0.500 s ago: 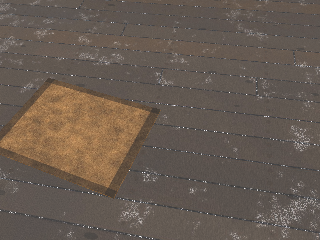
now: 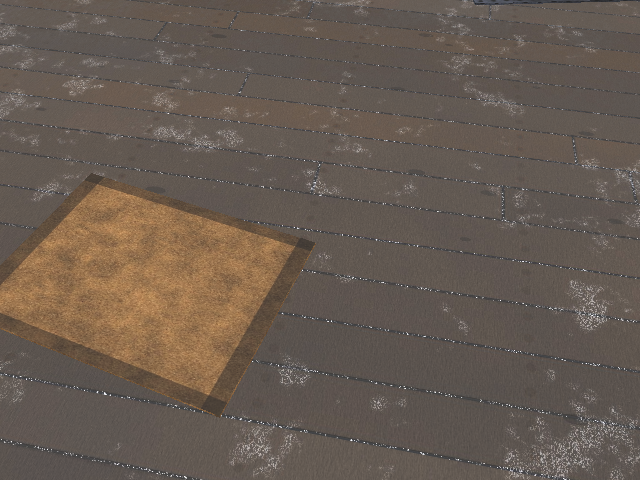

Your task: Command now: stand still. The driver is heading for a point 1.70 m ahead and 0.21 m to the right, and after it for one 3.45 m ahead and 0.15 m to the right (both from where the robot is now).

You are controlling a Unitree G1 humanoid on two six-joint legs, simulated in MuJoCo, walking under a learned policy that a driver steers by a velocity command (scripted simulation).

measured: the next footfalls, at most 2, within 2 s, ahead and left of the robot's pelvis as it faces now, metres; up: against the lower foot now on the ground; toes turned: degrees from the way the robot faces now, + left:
left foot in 1.72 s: +0.41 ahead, +0.11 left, +0.00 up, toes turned +2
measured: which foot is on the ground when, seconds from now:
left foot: down 0.00-1.00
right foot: down 0.00-1.00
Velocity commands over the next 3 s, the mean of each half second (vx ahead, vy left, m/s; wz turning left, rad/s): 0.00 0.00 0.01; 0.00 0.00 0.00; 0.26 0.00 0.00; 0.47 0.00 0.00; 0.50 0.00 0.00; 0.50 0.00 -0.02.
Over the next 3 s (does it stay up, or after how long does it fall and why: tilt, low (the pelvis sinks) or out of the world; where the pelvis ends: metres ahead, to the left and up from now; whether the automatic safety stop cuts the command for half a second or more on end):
stays up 0.97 0.03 0.00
